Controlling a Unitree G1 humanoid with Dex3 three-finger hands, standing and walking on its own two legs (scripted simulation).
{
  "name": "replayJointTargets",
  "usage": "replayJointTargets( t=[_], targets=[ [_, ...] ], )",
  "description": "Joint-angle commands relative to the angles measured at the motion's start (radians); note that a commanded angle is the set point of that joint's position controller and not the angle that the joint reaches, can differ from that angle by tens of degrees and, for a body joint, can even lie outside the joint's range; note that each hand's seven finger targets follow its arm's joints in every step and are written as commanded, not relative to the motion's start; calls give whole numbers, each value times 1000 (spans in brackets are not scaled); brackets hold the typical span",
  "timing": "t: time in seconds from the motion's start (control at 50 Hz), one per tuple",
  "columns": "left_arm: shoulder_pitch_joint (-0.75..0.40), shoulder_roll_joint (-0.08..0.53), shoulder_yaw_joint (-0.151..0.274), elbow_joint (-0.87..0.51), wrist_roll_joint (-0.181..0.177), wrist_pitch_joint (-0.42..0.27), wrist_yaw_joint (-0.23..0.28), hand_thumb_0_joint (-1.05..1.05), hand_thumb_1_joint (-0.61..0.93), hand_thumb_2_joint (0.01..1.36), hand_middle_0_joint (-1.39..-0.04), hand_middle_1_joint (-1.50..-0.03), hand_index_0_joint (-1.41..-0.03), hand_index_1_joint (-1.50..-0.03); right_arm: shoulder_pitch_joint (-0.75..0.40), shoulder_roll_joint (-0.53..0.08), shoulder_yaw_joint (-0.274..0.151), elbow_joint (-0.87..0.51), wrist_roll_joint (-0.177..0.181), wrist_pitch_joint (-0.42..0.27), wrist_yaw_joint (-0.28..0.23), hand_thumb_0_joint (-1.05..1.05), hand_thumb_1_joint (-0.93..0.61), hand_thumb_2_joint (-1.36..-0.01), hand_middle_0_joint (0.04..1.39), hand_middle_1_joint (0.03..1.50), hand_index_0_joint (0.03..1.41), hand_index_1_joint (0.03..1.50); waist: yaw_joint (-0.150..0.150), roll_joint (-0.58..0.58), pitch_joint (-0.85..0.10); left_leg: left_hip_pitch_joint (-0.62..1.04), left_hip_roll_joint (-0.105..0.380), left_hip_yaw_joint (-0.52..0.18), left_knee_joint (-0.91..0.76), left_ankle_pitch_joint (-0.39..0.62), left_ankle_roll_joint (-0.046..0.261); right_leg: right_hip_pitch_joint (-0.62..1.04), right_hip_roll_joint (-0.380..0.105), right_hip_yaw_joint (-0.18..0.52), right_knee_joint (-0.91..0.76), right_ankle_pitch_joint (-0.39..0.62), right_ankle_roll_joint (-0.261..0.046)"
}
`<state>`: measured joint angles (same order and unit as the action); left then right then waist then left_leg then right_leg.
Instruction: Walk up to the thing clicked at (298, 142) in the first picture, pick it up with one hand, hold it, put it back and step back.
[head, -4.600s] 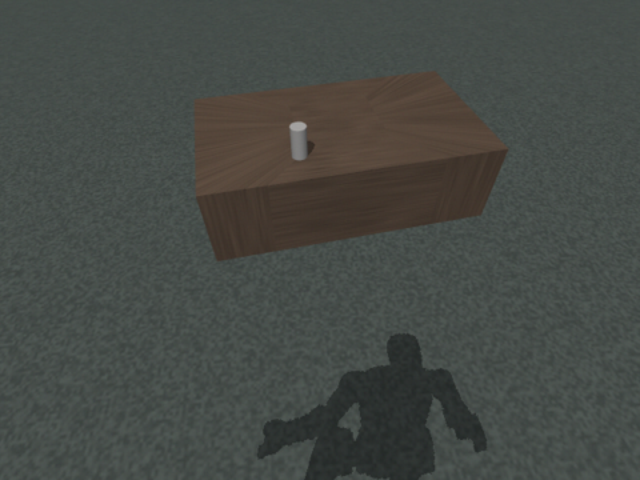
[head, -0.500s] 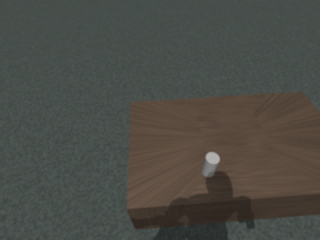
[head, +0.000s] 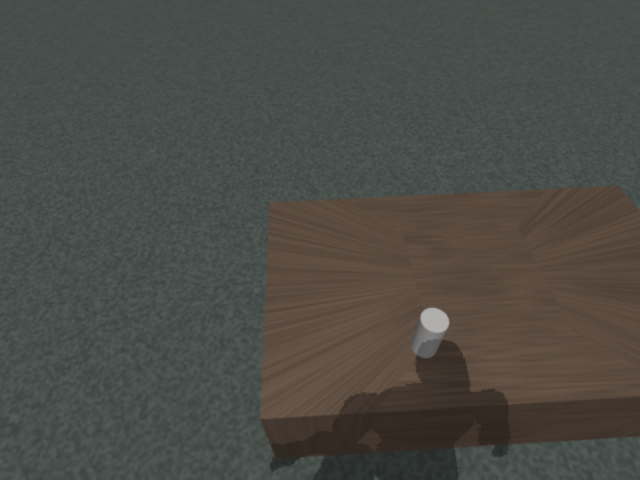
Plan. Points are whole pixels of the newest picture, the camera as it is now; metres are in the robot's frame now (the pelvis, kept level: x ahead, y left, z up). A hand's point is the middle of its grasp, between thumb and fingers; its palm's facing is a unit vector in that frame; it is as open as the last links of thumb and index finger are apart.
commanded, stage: walk up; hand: right
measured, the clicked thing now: (429, 333) +0.49 -0.24 -0.36
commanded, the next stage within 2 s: stand in 0.08 s
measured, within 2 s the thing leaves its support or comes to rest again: neither
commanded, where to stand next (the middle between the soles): +0.04 -0.01 m, yaw +0 degrees
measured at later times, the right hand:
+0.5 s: hand out of the picture +0.10 -0.26 -0.15, palm faces +0.00 +0.94 -0.35, open 7.4 cm
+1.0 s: hand out of the picture +0.10 -0.26 -0.15, palm faces -0.01 +0.94 -0.34, open 7.4 cm
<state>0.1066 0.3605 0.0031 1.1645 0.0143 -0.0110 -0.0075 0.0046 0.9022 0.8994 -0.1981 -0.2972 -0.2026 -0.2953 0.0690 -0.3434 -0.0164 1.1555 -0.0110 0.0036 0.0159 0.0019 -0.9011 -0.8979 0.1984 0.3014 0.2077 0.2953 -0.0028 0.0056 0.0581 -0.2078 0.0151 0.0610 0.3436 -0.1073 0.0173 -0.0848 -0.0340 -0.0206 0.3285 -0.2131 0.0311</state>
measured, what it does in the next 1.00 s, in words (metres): stands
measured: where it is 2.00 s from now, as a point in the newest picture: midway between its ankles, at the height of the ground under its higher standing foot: outside the picture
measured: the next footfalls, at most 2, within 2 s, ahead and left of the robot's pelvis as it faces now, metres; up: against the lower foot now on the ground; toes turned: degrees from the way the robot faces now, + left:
none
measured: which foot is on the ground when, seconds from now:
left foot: down 0.00-1.00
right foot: down 0.00-1.00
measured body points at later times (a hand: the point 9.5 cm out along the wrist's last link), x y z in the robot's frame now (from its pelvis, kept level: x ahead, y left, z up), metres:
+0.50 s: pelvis +0.02 +0.00 +0.00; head +0.03 +0.00 +0.45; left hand +0.09 +0.30 -0.14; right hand +0.10 -0.30 -0.13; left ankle +0.05 +0.11 -0.75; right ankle -0.02 -0.14 -0.75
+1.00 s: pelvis +0.02 +0.00 +0.00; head +0.03 +0.00 +0.45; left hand +0.09 +0.30 -0.13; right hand +0.10 -0.31 -0.13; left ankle +0.05 +0.11 -0.75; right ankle -0.02 -0.14 -0.75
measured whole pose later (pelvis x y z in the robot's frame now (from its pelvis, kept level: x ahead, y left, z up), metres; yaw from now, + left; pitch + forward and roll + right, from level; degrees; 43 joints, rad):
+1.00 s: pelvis +0.02 +0.00 +0.00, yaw +0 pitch -2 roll +0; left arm 0.12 0.35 0.01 1.13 0.02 -0.01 -0.01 0.00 0.90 0.90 -0.20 -0.30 -0.20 -0.30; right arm 0.08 -0.34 -0.01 1.15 -0.01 -0.01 0.00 0.00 -0.90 -0.90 0.20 0.30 0.21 0.30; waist -0.01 -0.01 0.04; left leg -0.17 0.02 0.06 0.33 -0.13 0.01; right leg -0.03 -0.03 -0.03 0.28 -0.22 0.03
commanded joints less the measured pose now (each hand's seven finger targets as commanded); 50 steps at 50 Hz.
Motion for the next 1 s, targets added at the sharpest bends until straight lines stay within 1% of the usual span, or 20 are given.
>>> replayJointTargets(
  t=[0.0, 0.04, 0.06, 0.1, 0.12, 0.16, 0.2, 0.22, 0.28, 0.32, 0.44, 0.56, 0.62, 0.7, 0.74, 0.76, 0.82, 0.88, 0.92, 0.98],
  targets=[
    [-68, 208, 35, -62, -5, -23, 17, 0, 900, 900, -200, -300, -200, -300, -52, -216, -37, -64, 7, -26, -10, 0, -900, -900, 200, 300, 200, 300, -8, -4, -105, 114, 119, -135, -49, 45, 4, -52, -101, 79, -66, 120, -44],
    [-54, 205, 33, -61, -6, -22, 18, 0, 900, 900, -200, -300, -200, -300, -58, -221, -38, -65, 8, -25, -10, 0, -900, -900, 200, 300, 200, 300, -2, 11, -113, 125, 125, -138, -55, 34, 8, -47, -102, 74, -61, 117, -45],
    [-34, 194, 31, -56, -4, -21, 16, 0, 900, 900, -200, -300, -200, -300, -51, -209, -30, -62, 3, -31, -12, 0, -900, -900, 200, 300, 200, 300, -5, -15, -120, 129, 135, -152, -65, 28, 10, -53, -101, 78, -69, 67, -38],
    [-37, 198, 34, -55, -3, -19, 15, 0, 900, 900, -200, -300, -200, -300, -47, -214, -32, -61, 3, -33, -14, 0, -900, -900, 200, 300, 200, 300, -8, -12, -89, 110, 132, -157, -78, -22, 6, -64, -99, 78, -75, 39, -37],
    [-40, 196, 32, -59, -2, -20, 14, 0, 900, 900, -200, -300, -200, -300, -57, -216, -32, -62, 1, -35, -14, 0, -900, -900, 200, 300, 200, 300, -3, -7, -90, 110, 134, -156, -74, -3, 7, -64, -104, 81, -74, 43, -38],
    [-29, 195, 33, -59, -2, -19, 14, 0, 900, 900, -200, -300, -200, -300, -55, -218, -32, -60, 2, -36, -16, 0, -900, -900, 200, 300, 200, 300, -3, 3, -81, 112, 130, -156, -82, -15, 4, -68, -103, 80, -79, 42, -40],
    [-35, 200, 36, -63, -2, -19, 14, 0, 900, 900, -200, -300, -200, -300, -52, -214, -30, -61, 3, -38, -16, 0, -900, -900, 200, 300, 200, 300, -4, 6, -85, 110, 130, -153, -75, 29, 4, -56, -107, 82, -79, 54, -40],
    [-24, 195, 34, -62, -3, -20, 13, 0, 900, 900, -200, -300, -200, -300, -52, -215, -30, -61, 3, -39, -15, 0, -900, -900, 200, 300, 200, 300, -3, 12, -77, 109, 126, -149, -75, 13, 2, -68, -106, 84, -87, 49, -39],
    [-17, 197, 36, -65, 0, -21, 12, 0, 900, 900, -200, -300, -200, -300, -44, -212, -29, -62, 4, -40, -16, 0, -900, -900, 200, 300, 200, 300, -4, 4, -92, 127, 129, -144, -65, 42, 6, -54, -110, 83, -91, 69, -42],
    [-21, 196, 37, -73, -2, -23, 13, 0, 900, 900, -200, -300, -200, -300, -38, -214, -28, -61, 3, -43, -17, 0, -900, -900, 200, 300, 200, 300, -3, 8, -106, 135, 127, -138, -57, 109, 4, -39, -112, 82, -89, 104, -39],
    [-23, 197, 41, -76, -1, -19, 15, 0, 900, 900, -200, -300, -200, -300, -47, -214, -27, -66, 5, -43, -19, 0, -900, -900, 200, 300, 200, 300, -3, 11, -94, 131, 126, -140, -55, 121, 2, -29, -110, 76, -89, 113, -37],
    [-27, 194, 40, -84, -3, -20, 16, 0, 900, 900, -200, -300, -200, -300, -51, -215, -26, -68, 5, -43, -22, 0, -900, -900, 200, 300, 200, 300, 0, 5, -111, 151, 135, -135, -34, 193, 5, -11, -117, 77, -86, 160, -36],
    [-26, 199, 41, -83, -4, -19, 17, 0, 900, 900, -200, -300, -200, -300, -40, -212, -25, -65, 4, -42, -22, 0, -900, -900, 200, 300, 200, 300, -2, -4, -102, 141, 134, -134, -39, 177, 3, -9, -115, 76, -88, 151, -36],
    [-25, 201, 42, -86, 0, -16, 16, 0, 900, 900, -200, -300, -200, -300, -47, -213, -25, -67, 6, -38, -23, 0, -900, -900, 200, 300, 200, 300, -2, -5, -82, 136, 128, -134, -51, 119, 1, -28, -112, 73, -98, 115, -37],
    [-23, 192, 39, -87, 0, -17, 16, 0, 900, 900, -200, -300, -200, -300, -52, -215, -26, -72, 4, -39, -22, 0, -900, -900, 200, 300, 200, 300, 1, -11, -93, 149, 135, -134, -40, 159, 4, -26, -113, 71, -92, 135, -38],
    [-19, 195, 39, -84, -2, -18, 16, 0, 900, 900, -200, -300, -200, -300, -44, -213, -24, -69, 5, -39, -21, 0, -900, -900, 200, 300, 200, 300, 0, -13, -96, 153, 134, -131, -39, 153, 7, -21, -116, 75, -97, 134, -39],
    [-26, 198, 40, -85, -1, -18, 16, 0, 900, 900, -200, -300, -200, -300, -43, -216, -26, -69, 6, -37, -21, 0, -900, -900, 200, 300, 200, 300, -5, -10, -72, 132, 126, -135, -51, 91, 3, -30, -115, 76, -106, 97, -39],
    [-25, 200, 40, -90, -2, -18, 17, 0, 900, 900, -200, -300, -200, -300, -39, -217, -24, -68, 5, -37, -20, 0, -900, -900, 200, 300, 200, 300, -4, -3, -72, 134, 128, -137, -54, 99, 2, -34, -113, 76, -103, 95, -41],
    [-25, 201, 39, -93, -3, -19, 17, 0, 900, 900, -200, -300, -200, -300, -45, -214, -24, -70, 4, -37, -21, 0, -900, -900, 200, 300, 200, 300, -1, -9, -91, 146, 133, -136, -43, 142, 6, -24, -115, 76, -99, 119, -40],
    [-12, 199, 39, -90, -1, -21, 17, 0, 900, 900, -200, -300, -200, -300, -38, -215, -24, -70, 6, -37, -21, 0, -900, -900, 200, 300, 200, 300, -1, -7, -100, 147, 131, -134, -40, 133, 8, -8, -120, 78, -108, 132, -39]
  ],
)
